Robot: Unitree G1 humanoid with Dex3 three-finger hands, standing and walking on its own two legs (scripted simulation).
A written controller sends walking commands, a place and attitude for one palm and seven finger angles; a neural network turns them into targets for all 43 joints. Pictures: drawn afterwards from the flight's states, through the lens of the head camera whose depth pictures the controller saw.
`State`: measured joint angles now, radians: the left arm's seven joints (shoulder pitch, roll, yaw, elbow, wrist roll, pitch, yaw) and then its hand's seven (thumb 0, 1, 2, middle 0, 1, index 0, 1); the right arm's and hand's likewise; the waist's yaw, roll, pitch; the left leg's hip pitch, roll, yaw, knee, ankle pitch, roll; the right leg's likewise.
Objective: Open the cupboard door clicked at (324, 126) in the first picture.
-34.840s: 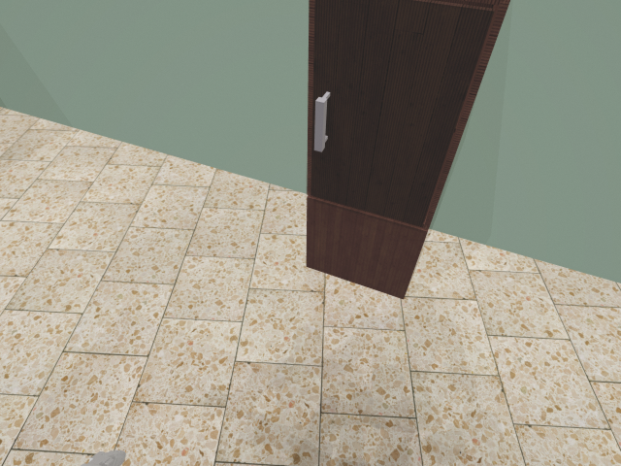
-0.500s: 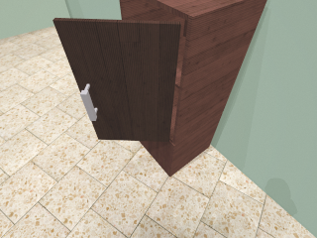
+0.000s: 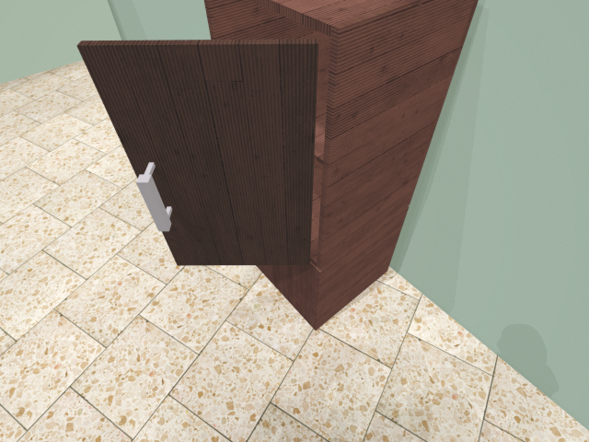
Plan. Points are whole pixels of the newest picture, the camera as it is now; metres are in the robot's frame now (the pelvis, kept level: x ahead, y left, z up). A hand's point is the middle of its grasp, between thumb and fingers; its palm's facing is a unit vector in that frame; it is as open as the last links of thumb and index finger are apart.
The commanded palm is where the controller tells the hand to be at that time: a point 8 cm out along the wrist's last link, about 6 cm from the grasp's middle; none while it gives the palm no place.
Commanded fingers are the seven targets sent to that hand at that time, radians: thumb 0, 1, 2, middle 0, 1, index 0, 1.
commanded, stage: shuffle to correct the standing spot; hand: left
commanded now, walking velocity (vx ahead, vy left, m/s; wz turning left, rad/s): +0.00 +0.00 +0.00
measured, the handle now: (157, 197) +0.57 +0.32 -0.05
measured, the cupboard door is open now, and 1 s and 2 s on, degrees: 50 50 50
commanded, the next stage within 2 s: come to a stop and stand still in 0.98 s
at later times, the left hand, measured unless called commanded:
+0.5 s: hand out of the picture +0.00 +0.21 -0.19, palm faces +0.06 -0.98 -0.21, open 7.3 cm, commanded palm none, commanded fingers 0.00 0.90 0.90 -0.20 -0.30 -0.20 -0.30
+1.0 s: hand out of the picture +0.09 +0.24 -0.16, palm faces +0.06 -0.96 -0.26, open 7.3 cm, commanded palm none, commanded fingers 0.00 0.90 0.90 -0.20 -0.30 -0.20 -0.30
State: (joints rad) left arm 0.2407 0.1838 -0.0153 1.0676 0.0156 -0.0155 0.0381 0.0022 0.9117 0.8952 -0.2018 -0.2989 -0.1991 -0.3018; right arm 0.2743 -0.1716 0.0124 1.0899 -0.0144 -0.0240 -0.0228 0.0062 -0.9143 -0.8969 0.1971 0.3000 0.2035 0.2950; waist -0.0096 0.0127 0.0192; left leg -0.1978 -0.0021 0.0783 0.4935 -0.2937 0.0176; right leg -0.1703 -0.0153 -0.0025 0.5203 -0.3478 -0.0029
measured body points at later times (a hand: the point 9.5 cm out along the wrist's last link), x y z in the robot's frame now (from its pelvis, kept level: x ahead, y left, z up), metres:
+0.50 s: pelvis +0.02 +0.03 -0.01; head +0.04 +0.05 +0.44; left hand -0.01 +0.26 -0.17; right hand +0.07 -0.22 -0.15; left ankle -0.01 +0.10 -0.74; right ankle -0.05 -0.10 -0.71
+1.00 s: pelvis +0.05 +0.05 +0.01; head +0.08 +0.03 +0.45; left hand +0.09 +0.29 -0.14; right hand +0.08 -0.19 -0.16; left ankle +0.03 +0.20 -0.65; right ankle +0.04 -0.05 -0.74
